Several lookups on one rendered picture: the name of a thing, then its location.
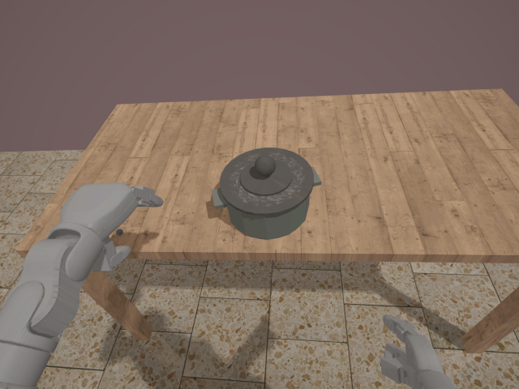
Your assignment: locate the table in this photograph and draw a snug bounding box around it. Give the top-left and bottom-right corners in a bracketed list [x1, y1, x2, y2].
[15, 88, 519, 353]

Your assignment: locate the robot right forearm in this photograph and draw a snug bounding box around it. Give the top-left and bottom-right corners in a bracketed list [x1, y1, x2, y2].
[415, 370, 457, 389]

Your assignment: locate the robot right hand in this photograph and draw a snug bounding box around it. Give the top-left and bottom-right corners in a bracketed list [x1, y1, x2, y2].
[380, 314, 444, 389]

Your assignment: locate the pot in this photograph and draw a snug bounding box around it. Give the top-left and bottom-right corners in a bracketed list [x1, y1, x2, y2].
[212, 167, 321, 240]

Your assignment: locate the lid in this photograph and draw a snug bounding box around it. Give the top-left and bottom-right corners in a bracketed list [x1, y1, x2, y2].
[220, 147, 314, 216]

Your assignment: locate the knob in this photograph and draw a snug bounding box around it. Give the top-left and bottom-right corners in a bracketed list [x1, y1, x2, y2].
[255, 155, 276, 176]

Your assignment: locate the robot left forearm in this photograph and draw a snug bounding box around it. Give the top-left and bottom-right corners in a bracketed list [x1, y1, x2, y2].
[0, 222, 103, 389]

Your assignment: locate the robot left hand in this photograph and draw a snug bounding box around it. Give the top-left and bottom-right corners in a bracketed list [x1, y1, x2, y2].
[60, 182, 164, 271]

